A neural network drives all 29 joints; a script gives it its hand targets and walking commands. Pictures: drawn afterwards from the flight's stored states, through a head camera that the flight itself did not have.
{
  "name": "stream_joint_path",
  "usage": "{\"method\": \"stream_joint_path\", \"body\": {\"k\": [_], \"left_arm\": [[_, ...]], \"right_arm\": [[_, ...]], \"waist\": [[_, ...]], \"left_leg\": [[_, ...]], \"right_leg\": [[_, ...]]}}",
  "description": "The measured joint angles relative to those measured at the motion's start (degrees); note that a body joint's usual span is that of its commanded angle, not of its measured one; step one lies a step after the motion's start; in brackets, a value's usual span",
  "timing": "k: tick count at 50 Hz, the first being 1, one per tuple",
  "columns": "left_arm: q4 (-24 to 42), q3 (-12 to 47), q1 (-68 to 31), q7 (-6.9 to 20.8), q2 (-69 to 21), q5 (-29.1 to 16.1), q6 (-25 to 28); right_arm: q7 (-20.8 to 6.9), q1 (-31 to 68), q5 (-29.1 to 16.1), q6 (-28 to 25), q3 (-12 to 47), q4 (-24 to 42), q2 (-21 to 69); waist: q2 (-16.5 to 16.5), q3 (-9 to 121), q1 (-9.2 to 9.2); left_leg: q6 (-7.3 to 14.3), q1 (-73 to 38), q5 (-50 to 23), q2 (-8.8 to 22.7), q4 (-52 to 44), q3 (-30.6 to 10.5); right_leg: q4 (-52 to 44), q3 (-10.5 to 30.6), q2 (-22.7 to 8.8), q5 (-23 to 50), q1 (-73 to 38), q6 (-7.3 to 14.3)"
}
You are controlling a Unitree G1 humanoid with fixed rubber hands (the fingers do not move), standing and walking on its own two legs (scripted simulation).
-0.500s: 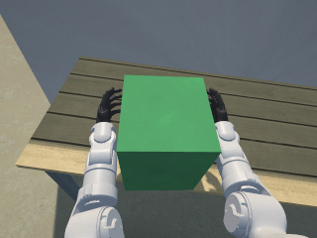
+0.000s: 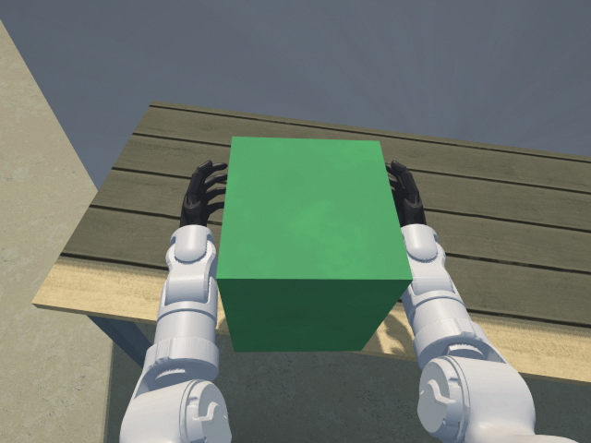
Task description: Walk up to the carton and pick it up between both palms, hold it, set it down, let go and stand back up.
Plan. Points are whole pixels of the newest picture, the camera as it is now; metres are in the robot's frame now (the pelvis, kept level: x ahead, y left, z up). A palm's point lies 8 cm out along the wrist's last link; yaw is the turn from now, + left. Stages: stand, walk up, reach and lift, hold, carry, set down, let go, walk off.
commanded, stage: reach and lift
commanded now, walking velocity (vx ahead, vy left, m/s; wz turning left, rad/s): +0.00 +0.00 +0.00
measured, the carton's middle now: (302, 253) +0.36 +0.04 +0.02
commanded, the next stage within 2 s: none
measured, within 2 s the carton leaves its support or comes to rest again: leaves its support in 0.46 s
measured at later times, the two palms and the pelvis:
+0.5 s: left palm (188, 228) +0.34 +0.19 +0.08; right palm (408, 232) +0.38 -0.10 +0.08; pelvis -0.02 +0.00 +0.00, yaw +1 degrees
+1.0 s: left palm (174, 188) +0.35 +0.19 +0.15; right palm (421, 202) +0.37 -0.09 +0.15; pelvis -0.02 +0.01 +0.00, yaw +3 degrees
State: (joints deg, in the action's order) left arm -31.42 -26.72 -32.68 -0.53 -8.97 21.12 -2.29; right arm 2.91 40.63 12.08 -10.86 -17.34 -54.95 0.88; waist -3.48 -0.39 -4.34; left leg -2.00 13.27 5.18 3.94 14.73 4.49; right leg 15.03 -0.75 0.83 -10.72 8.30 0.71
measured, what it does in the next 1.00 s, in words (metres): stands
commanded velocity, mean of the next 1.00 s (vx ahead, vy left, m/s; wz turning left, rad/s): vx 0.00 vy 0.00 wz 0.00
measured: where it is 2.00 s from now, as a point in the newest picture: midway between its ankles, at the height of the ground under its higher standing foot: outside the picture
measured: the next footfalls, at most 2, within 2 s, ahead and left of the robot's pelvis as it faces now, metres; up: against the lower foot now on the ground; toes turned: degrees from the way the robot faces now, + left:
none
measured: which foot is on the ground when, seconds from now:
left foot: down 0.00-1.00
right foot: down 0.00-1.00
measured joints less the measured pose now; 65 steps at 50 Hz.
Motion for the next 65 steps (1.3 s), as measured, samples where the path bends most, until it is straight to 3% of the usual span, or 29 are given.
{"method": "stream_joint_path", "body": {"k": [15,25,31,39,44,49,54,59,65], "left_arm": [[1.13,2.74,1.70,-1.53,0.87,-2.42,1.38],[3.19,6.13,0.41,-2.18,2.41,-4.20,-5.75],[2.42,7.61,-3.76,-3.02,3.80,-5.02,-8.17],[-1.65,3.63,-8.54,0.35,4.02,-0.28,-15.96],[3.93,7.90,-4.98,-1.02,4.86,-3.04,-17.00],[8.46,11.20,-4.34,-3.35,6.28,-4.63,-20.43],[10.71,10.49,-4.75,-2.20,5.98,-3.73,-25.85],[15.94,11.68,-3.34,-2.31,6.27,-4.86,-27.99],[17.07,10.33,-4.63,-1.13,5.64,-3.15,-31.49]], "right_arm": [[3.76,-1.04,-3.63,-3.48,6.26,-0.76,-1.24],[4.58,-1.67,-7.80,0.02,7.60,0.48,-1.44],[4.40,0.13,-7.52,2.51,5.50,2.75,-1.58],[3.15,3.23,-5.83,9.41,0.87,-1.30,-0.85],[3.71,1.04,-10.38,9.64,4.72,3.03,-0.89],[4.92,2.25,-15.15,12.01,9.36,5.41,-2.43],[5.59,2.32,-17.66,16.88,11.83,7.23,-3.28],[7.05,1.02,-21.38,18.99,15.16,12.73,-4.28],[7.25,2.28,-22.02,22.04,16.08,12.93,-5.03]], "waist": [[0.10,0.16,0.96],[-0.73,-0.47,1.14],[-0.92,1.19,1.70],[-2.51,-0.06,2.20],[-2.08,-0.23,2.44],[-1.22,-1.02,4.14],[-1.53,-1.77,5.79],[-0.89,-1.32,7.31],[-0.58,-1.51,7.55]], "left_leg": [[-0.08,0.51,-0.24,0.20,0.79,-0.78],[0.05,0.85,-1.91,0.17,0.47,-1.53],[0.28,0.92,-2.37,-0.01,0.69,-1.69],[0.95,-4.77,-2.42,-1.19,-0.93,-1.30],[0.65,-4.74,-0.87,-1.01,1.26,-1.51],[0.93,-5.58,0.41,-1.23,3.05,-2.35],[1.17,-6.99,0.78,-1.80,3.27,-2.93],[1.09,-6.70,1.89,-1.64,5.08,-3.23],[1.36,-9.08,2.16,-1.90,4.74,-2.80]], "right_leg": [[-0.64,-0.73,0.24,0.81,-0.43,0.02],[-0.54,-1.47,0.31,1.96,-0.17,0.12],[0.41,-1.64,0.13,2.00,0.16,0.02],[1.83,-1.43,-1.06,0.40,-4.13,-0.47],[1.09,-1.59,-0.93,0.32,-5.56,-0.58],[0.73,-2.42,-1.09,-0.01,-7.76,-0.92],[1.00,-3.06,-1.59,-0.71,-9.46,-1.23],[0.98,-3.31,-1.43,-0.88,-10.11,-1.34],[1.46,-2.91,-1.75,-1.42,-11.96,-1.51]]}}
